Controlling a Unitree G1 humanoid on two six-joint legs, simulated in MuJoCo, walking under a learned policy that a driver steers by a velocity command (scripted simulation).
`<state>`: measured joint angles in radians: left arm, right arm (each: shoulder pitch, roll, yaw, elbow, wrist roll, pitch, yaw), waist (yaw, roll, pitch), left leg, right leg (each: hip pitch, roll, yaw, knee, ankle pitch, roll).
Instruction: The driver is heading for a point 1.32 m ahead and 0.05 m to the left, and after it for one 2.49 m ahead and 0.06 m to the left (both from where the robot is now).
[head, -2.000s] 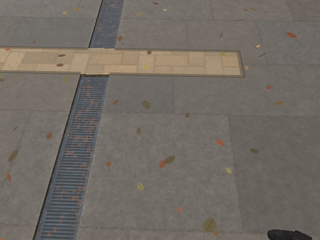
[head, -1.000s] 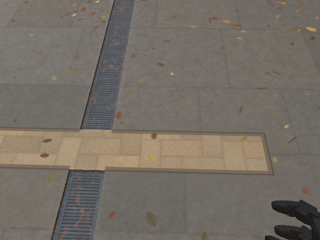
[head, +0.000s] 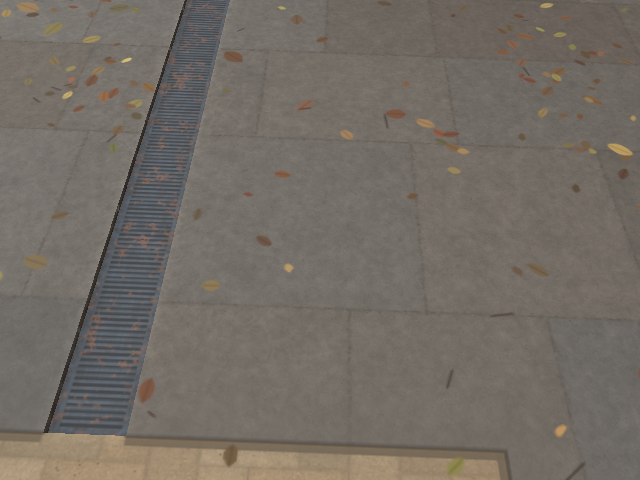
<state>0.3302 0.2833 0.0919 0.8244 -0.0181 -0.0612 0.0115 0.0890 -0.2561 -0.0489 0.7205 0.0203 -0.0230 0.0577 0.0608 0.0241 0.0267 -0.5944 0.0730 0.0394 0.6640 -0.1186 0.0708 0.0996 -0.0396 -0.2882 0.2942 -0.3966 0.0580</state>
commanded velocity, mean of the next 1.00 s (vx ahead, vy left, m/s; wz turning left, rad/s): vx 0.24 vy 0.00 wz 0.08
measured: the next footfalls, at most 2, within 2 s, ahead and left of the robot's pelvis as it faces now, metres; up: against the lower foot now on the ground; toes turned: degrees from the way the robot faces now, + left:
left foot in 0.04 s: +0.18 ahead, +0.11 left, +0.00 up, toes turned +4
right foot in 0.50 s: +0.48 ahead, -0.02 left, +0.00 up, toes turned +17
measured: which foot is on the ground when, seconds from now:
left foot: up 0.00-0.02, down 0.04-0.52, up 0.54-0.88, down 0.90-1.00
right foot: down 0.00-0.04, up 0.06-0.48, down 0.50-0.92, up 0.94-1.00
